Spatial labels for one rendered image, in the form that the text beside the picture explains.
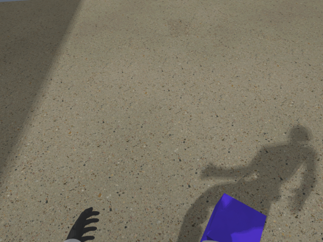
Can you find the robot left hand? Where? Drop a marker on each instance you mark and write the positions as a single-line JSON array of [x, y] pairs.
[[78, 229]]

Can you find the carton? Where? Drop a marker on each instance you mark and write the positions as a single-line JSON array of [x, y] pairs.
[[233, 221]]

